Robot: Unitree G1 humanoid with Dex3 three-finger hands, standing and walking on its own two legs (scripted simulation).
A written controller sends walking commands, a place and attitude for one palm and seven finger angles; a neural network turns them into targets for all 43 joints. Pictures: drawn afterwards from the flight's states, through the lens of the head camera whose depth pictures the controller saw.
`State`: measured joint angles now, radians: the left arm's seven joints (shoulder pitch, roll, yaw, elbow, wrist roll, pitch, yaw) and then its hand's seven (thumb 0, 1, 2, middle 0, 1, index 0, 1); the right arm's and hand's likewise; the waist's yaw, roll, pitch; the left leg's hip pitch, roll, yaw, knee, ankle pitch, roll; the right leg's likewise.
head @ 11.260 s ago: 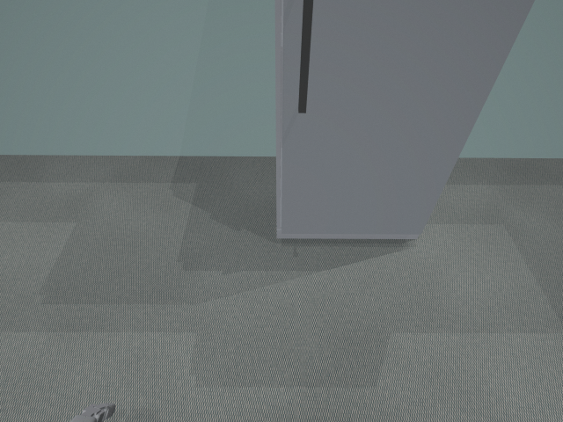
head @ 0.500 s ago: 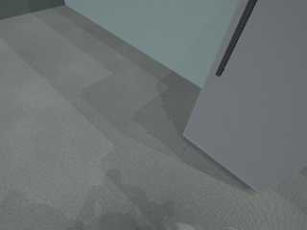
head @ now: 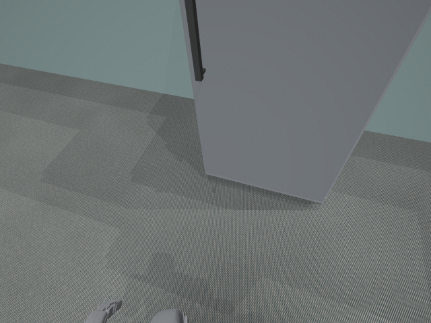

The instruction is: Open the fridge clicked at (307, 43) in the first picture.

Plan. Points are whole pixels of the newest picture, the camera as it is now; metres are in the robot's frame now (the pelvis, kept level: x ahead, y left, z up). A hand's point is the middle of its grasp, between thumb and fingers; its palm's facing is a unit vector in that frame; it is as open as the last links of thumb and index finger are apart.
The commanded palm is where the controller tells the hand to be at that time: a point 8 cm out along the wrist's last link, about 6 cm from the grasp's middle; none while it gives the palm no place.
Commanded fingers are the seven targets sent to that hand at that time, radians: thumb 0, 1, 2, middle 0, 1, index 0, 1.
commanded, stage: turn to face it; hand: left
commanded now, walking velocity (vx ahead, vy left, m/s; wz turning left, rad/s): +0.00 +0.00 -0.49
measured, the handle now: (194, 16) +0.86 +0.07 +0.15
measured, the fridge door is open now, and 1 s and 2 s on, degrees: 0 0 0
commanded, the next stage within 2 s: take the last steps up to it in 0.44 s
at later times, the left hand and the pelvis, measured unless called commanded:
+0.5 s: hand out of the picture +0.09 +0.25 -0.17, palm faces -0.14 -0.97 -0.19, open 7.4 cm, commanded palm none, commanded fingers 0.00 0.90 0.90 -0.20 -0.30 -0.20 -0.30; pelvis +0.01 +0.06 +0.01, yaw -12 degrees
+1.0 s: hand out of the picture +0.10 +0.21 -0.15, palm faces -0.19 -0.95 -0.25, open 7.2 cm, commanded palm none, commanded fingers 0.00 0.90 0.90 -0.20 -0.30 -0.20 -0.30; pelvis +0.05 +0.03 +0.01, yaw -15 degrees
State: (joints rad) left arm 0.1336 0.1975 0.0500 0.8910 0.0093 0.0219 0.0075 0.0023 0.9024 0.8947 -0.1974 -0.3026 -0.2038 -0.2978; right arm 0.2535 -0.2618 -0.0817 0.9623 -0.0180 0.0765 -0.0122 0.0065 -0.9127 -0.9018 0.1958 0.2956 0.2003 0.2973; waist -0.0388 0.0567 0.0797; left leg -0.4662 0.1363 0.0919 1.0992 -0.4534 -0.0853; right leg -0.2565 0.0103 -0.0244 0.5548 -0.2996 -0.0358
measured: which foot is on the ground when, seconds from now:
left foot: up 0.00-0.32, down 0.34-0.82, up 0.84-1.00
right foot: down 0.00-0.34, up 0.36-0.80, down 0.82-1.00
